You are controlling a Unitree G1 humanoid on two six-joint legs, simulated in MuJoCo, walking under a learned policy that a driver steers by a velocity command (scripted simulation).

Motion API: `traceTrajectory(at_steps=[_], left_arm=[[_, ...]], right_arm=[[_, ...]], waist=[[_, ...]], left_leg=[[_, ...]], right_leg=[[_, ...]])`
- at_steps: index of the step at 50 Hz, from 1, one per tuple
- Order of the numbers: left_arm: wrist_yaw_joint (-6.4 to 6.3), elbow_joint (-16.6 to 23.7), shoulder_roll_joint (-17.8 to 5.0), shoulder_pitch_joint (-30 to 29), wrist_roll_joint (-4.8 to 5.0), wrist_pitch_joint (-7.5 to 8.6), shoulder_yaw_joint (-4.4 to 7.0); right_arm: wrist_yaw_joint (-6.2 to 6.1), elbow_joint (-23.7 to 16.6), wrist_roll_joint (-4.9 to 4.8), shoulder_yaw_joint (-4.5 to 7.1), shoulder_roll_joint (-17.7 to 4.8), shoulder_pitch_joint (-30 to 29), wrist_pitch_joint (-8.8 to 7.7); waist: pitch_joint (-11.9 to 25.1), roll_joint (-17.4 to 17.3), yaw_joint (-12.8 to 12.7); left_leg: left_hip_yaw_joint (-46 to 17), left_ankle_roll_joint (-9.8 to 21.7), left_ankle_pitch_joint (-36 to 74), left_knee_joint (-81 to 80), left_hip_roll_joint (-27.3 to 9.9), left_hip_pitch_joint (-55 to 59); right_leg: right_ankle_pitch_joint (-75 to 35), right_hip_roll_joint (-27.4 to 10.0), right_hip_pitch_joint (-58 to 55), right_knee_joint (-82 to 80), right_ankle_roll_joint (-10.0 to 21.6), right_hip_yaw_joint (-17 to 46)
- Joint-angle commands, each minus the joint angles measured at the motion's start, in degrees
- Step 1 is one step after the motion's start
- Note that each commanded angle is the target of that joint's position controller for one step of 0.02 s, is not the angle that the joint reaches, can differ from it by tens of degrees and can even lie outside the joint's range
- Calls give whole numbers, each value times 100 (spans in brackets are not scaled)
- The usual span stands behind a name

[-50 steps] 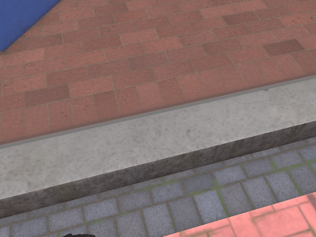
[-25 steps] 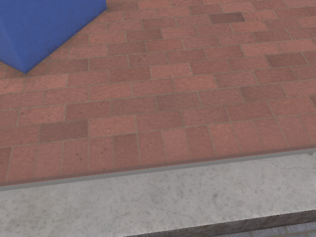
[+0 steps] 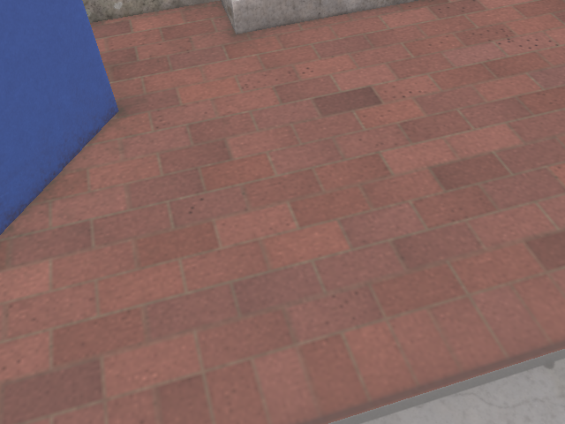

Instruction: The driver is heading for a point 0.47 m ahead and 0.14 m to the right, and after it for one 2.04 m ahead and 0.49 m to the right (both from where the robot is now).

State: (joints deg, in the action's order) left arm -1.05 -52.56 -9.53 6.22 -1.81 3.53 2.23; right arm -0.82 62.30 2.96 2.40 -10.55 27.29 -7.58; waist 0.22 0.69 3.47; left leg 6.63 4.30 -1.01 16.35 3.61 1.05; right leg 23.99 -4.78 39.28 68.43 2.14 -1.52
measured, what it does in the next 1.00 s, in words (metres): climbs: right foot 0.14 m higher, then left foot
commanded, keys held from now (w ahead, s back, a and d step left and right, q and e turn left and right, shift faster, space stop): w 1.00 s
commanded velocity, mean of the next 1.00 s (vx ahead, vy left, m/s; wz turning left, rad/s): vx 0.50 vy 0.00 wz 0.00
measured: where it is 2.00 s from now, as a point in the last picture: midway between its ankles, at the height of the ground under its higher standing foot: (312, 212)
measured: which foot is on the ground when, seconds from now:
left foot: down 0.00-0.20, up 0.22-0.86, down 0.88-1.00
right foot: up 0.00-0.20, down 0.22-0.90, up 0.92-1.00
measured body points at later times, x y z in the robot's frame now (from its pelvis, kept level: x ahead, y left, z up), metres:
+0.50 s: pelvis +0.30 -0.13 +0.11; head +0.32 -0.14 +0.56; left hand +0.28 +0.11 -0.04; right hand +0.47 -0.36 +0.00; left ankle +0.34 +0.00 -0.48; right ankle +0.35 -0.20 -0.61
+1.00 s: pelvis +0.55 -0.08 +0.13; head +0.56 -0.06 +0.58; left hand +0.56 +0.17 -0.02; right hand +0.66 -0.33 +0.02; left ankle +0.56 +0.00 -0.61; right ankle +0.45 -0.21 -0.52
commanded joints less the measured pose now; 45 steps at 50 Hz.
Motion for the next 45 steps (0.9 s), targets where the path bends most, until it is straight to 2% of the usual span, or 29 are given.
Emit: traceTrajectory(at_steps=[1, 3, 4, 5, 6, 7, 8, 9, 10, 11, 12, 13, 14, 15, 16, 17, 18, 19, 20, 22, 23, 27, 33, 38, 41, 42, 43, 44, 45], left_arm=[[-163, 1263, -183, -2016, 24, 92, 29], [-230, 1940, 164, -2819, 144, 160, -244], [-202, 2282, 246, -3206, 124, 228, -348], [-123, 2621, 447, -3313, 53, 223, -552], [-47, 2776, 496, -3058, 90, 229, -623], [122, 2612, 843, -1908, 112, 163, -764], [200, 2013, 371, -367, 186, 108, -520], [161, 1330, -28, 1639, 200, 26, -263], [82, 956, -534, 2711, 87, -117, -42], [78, 772, -1463, 2517, -165, -169, 197], [14, 704, -2223, 2542, -229, -156, 376], [131, 846, -2033, 1530, -19, -122, 434], [214, 723, -1426, 715, 58, -94, 305], [234, 439, -842, 383, 79, -63, 186], [199, 228, -425, 314, 18, -17, 107], [186, 49, -138, 317, -69, 10, 42], [195, -135, -10, 481, -99, 107, 5], [190, -309, -19, 591, -96, 193, 10], [197, -484, -142, 812, -84, 263, 45], [143, -377, -433, 714, -28, 278, 122], [131, -287, -398, 760, 7, 307, 81], [77, -358, -623, 1460, 225, 451, 165], [50, -208, -720, 2111, 84, 377, 266], [45, -205, -794, 2312, 44, 310, 296], [42, -228, -951, 2230, 67, 245, 343], [41, -226, -999, 2159, 92, 223, 340], [53, -197, -1009, 2022, 167, 204, 329], [49, 1, -868, 1795, 204, 195, 262], [95, 354, -333, 1902, 334, 217, 133]], right_arm=[[-111, 244, 127, 255, -1006, 1454, 1], [-69, 192, 172, 178, -954, 1224, -46], [-51, 203, 186, 85, -794, 1096, -82], [-62, 225, 61, -5, -687, 722, -42], [-106, 298, -16, -73, -517, 746, -19], [-92, 117, -245, -121, -454, 207, -2], [51, -248, -532, -108, -710, -183, -95], [217, -503, -595, 119, -1770, -598, -244], [315, -527, -811, 369, -2356, -637, -324], [437, -336, -683, 278, -1517, -169, -329], [392, -506, -781, 171, -812, 806, -253], [261, -613, -490, 162, -527, 1139, -83], [197, -768, -353, 182, -438, 1034, 118], [103, -922, -153, 147, -258, 581, 333], [81, -1186, 13, 96, -173, 60, 458], [76, -1387, -16, 51, -93, -292, 554], [47, -1656, -74, 7, -42, -674, 617], [21, -1909, -51, -70, 89, -926, 594], [-25, -2072, -58, -118, 149, -1049, 572], [-33, -2132, -72, -62, -209, -1114, 571], [-29, -2047, -86, 16, -435, -1117, 546], [147, -2129, -135, 15, -416, -1735, 575], [303, -2194, -177, 11, -249, -2732, 602], [266, -2292, -157, 11, -259, -3070, 569], [223, -2266, -117, 61, -340, -2763, 511], [187, -2137, -107, 109, -394, -2322, 457], [135, -1862, -62, 171, -461, -1507, 373], [76, -1580, 49, 285, -811, -429, 292], [35, -1495, 118, 433, -1531, 121, 266]], waist=[[-1179, -445, 571], [-1510, -139, 498], [-1670, -112, 461], [-1567, 30, 163], [-1299, -30, 132], [-575, 369, -397], [603, 681, -857], [2049, 88, -1788], [2708, -392, -2394], [2549, 308, -1909], [3710, 1871, -1379], [3605, 1059, -671], [2607, 387, -205], [1371, 87, -42], [686, 253, 9], [346, 433, 12], [168, 509, -15], [97, 459, 79], [72, 301, 156], [7, -3, 211], [181, -134, 111], [136, -23, -199], [-120, 334, -725], [-442, 540, -902], [-388, 659, -747], [-204, 612, -512], [255, 359, -109], [999, -51, 322], [1394, -1423, 307]], left_leg=[[-2543, 1651, 1304, -441, -3125, 2373], [-2034, 1162, 730, -658, -2979, 1942], [-1694, 842, 738, -892, -2788, 1422], [-1157, 426, 282, -1290, -2299, 428], [-869, 416, 727, -1638, -1898, -345], [-454, 478, 1230, -2130, -1592, -2324], [-285, 724, 3490, -1314, -1166, -3377], [-152, 685, 5862, 299, -1047, -3216], [-466, 364, 6316, 1929, -1090, -2373], [-807, -112, 523, 4370, -407, -2227], [-1855, -297, -1874, 7828, 789, -2783], [-2287, -226, -1403, 8725, 422, -2924], [-1544, -242, -1093, 8562, 2, -3335], [-1176, -212, -992, 8428, -340, -3623], [-1283, -68, -943, 8335, -488, -3877], [-1273, 84, -1022, 8720, -431, -4053], [-1334, 245, -1195, 8945, -431, -4347], [-1482, 353, -1078, 9081, -417, -4666], [-1535, 372, -1207, 8818, -474, -4910], [-1446, 122, -957, 7225, -562, -4627], [-1313, 61, -464, 6813, -586, -4459], [-812, -67, 198, 5150, -876, -4683], [-429, -264, -64, 3168, -927, -4691], [-102, -179, -752, 1978, -715, -3950], [74, 56, -1311, 1353, -434, -3047], [139, 144, -1237, 1008, -249, -2437], [76, 263, -758, 573, -190, -1265], [-789, 492, -1076, 583, -931, 324], [-3281, 1084, -1402, 181, -2543, 1886]], right_leg=[[2341, -59, 5499, 4070, 167, 884], [3078, -13, 6660, 4947, 585, 969], [3176, -102, 6647, 4605, 703, 813], [2906, -334, 5726, 3255, 761, 481], [2109, -247, 4444, 2422, 672, -187], [-158, -215, 779, 799, 703, -527], [-1771, 339, -2548, 358, 557, -870], [-2363, 803, -4742, 74, 461, -849], [-2522, 782, -5272, -1235, 484, -362], [-3407, -76, -5009, -2198, 970, 1329], [-6022, -2047, -5219, -3555, 1592, 4528], [-4505, -1971, -4518, -3945, 1354, 4988], [-1807, -1758, -3511, -4036, 1210, 4734], [119, -1423, -2284, -4111, 990, 4313], [1241, -1107, -1430, -4118, 870, 3651], [1610, -1011, -905, -4283, 866, 3305], [1471, -986, -685, -4404, 888, 3053], [754, -1047, -589, -4533, 893, 2844], [324, -955, -709, -4593, 855, 2471], [-81, -787, -750, -5144, 847, 1711], [-895, -762, -1087, -5401, 903, 1499], [-1763, -602, -2243, -5875, 1052, 844], [-1427, -746, -3854, -6382, 1022, 760], [-2140, -822, -4263, -6084, 965, 483], [-3586, -899, -4252, -5444, 849, 377], [-4496, -851, -4230, -4909, 754, 255], [-4896, -641, -3930, -3992, 616, -1], [-3755, -367, -2917, -2739, 434, -196], [-866, 535, -691, -837, 122, -563]])
Keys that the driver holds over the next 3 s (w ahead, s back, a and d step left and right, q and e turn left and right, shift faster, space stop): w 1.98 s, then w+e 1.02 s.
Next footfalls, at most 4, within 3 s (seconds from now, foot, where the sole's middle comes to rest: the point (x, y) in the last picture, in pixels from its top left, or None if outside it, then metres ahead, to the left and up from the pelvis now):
0.22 right None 0.39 -0.21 -0.65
0.88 left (290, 364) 0.60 0.00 -0.65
1.38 right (352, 243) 0.93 -0.19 -0.65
1.96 left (274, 170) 1.23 0.00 -0.65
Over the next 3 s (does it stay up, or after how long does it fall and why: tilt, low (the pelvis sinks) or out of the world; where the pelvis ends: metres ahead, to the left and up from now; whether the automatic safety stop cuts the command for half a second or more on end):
stays up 1.64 -0.17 0.12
